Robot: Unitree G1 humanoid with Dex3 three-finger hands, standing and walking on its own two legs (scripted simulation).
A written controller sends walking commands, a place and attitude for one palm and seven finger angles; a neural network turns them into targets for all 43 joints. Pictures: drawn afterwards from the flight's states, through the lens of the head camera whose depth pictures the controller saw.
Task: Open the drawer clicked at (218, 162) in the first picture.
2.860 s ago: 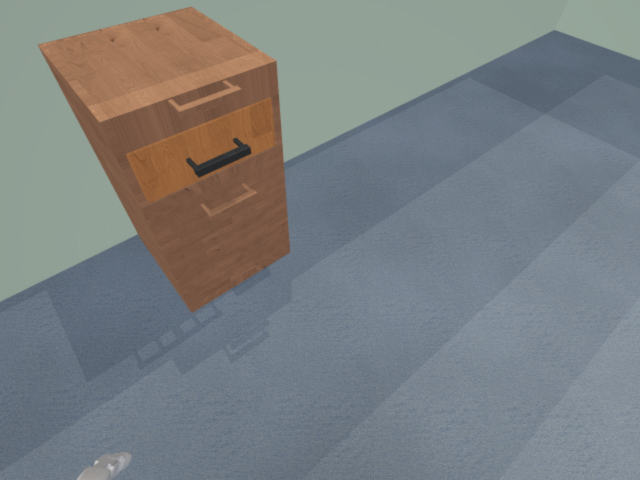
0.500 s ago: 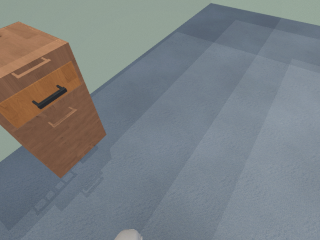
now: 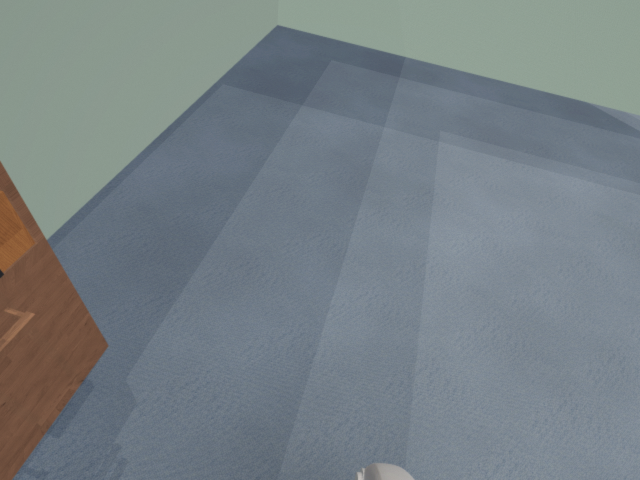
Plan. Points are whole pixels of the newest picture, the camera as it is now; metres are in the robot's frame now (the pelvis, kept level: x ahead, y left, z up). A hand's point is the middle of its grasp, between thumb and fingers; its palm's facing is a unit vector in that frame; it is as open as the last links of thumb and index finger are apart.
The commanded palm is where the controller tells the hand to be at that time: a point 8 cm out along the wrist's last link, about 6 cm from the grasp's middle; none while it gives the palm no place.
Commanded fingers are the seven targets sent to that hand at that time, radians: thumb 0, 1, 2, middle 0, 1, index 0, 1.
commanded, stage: walk to a spot facing it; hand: left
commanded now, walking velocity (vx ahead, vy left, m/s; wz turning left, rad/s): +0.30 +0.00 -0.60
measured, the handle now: out of the picture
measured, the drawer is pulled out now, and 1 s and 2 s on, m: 0.00 0.00 0.00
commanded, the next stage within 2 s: none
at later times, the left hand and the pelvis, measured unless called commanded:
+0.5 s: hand (229, 367) +0.33 +0.16 -0.20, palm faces -0.23 -0.96 -0.14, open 7.2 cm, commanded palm none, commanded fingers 0.00 0.90 0.90 -0.20 -0.30 -0.20 -0.30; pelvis +0.20 +0.02 -0.03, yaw -19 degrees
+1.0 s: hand (252, 237) +0.62 +0.18 -0.18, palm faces -0.52 -0.83 -0.23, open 7.4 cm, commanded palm none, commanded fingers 0.00 0.90 0.90 -0.20 -0.30 -0.20 -0.30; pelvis +0.44 +0.04 -0.01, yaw -37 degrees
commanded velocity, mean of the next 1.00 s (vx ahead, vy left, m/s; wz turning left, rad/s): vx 0.21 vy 0.00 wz -0.60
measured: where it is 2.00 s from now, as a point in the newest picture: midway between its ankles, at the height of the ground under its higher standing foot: (289, 397)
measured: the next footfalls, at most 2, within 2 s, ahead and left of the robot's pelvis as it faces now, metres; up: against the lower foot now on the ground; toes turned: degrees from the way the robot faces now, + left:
right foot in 0.42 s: +0.22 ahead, -0.04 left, +0.00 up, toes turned -26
left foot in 0.78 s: +0.57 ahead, +0.14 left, +0.00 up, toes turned -19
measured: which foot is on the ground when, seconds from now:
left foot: down 0.00-0.42, up 0.44-0.76, down 0.78-1.00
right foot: up 0.00-0.40, down 0.42-0.78, up 0.80-1.00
